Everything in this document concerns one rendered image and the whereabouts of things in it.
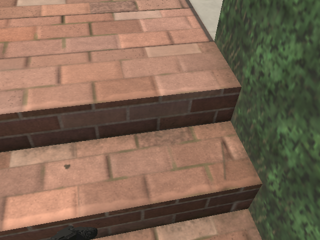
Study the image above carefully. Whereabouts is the left robot hand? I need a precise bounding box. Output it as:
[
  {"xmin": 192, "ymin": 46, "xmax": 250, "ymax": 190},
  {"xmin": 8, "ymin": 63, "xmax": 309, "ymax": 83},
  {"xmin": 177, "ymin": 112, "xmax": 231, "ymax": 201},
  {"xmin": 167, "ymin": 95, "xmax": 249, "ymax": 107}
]
[{"xmin": 47, "ymin": 225, "xmax": 98, "ymax": 240}]

